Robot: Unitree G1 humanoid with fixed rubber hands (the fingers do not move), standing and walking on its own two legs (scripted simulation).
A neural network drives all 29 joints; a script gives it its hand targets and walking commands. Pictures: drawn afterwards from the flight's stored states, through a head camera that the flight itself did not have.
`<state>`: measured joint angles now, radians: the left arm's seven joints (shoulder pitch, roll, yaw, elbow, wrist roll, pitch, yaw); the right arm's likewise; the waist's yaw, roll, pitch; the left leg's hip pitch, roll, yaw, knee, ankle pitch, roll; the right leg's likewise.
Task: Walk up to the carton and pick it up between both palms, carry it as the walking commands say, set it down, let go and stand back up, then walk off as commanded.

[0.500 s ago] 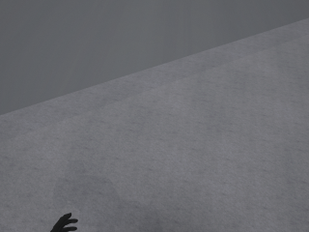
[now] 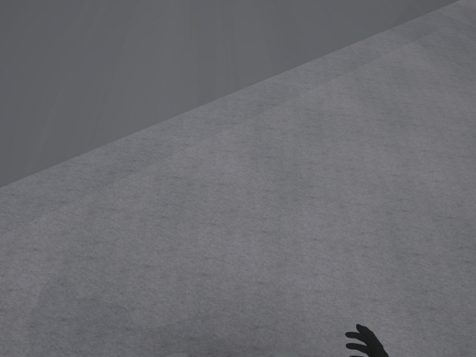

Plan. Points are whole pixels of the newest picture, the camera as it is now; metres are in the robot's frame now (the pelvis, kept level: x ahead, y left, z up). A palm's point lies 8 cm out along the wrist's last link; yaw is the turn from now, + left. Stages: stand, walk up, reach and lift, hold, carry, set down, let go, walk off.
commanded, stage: walk up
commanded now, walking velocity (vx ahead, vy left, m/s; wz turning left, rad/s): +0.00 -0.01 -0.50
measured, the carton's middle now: out of the picture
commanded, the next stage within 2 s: none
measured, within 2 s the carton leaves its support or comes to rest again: neither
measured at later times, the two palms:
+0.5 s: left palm (130, 323) +0.18 +0.20 -0.10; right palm out of the picture -0.05 -0.28 -0.14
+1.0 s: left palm (103, 331) +0.17 +0.25 -0.14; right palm out of the picture +0.01 -0.24 -0.09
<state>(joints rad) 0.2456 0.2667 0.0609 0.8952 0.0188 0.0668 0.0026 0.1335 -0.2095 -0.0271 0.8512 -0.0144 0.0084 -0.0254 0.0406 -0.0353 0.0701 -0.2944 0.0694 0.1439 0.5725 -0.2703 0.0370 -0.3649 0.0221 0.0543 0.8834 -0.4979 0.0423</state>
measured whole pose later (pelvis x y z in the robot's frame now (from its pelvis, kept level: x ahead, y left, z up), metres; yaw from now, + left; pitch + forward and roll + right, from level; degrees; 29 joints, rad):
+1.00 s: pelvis +0.01 +0.04 +0.01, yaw -32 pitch +0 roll -2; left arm 0.26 0.27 0.08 0.91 0.03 0.07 0.00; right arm 0.11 -0.19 -0.03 0.83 -0.02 0.02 -0.02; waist 0.06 -0.04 0.09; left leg -0.24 0.08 0.17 0.53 -0.28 0.04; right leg -0.43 0.05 0.01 0.97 -0.46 0.04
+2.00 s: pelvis +0.02 +0.01 +0.00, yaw -60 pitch +0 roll -2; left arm 0.30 0.27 0.08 0.91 0.01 0.05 0.00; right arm 0.10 -0.19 0.01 0.81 -0.01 0.03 -0.03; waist 0.08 -0.04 0.09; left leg -0.26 0.06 0.13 0.55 -0.29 0.04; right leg -0.37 0.12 0.05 0.82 -0.44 0.00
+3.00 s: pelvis -0.09 -0.30 +0.00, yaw -89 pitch +3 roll +0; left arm 0.57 0.19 0.03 0.99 0.01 -0.07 0.00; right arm 0.02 -0.22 -0.04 0.78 -0.03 -0.01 0.04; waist 0.15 0.01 -0.04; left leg -0.63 0.10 0.05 0.76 -0.15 -0.07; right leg 0.08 0.10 0.15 0.22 -0.34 -0.10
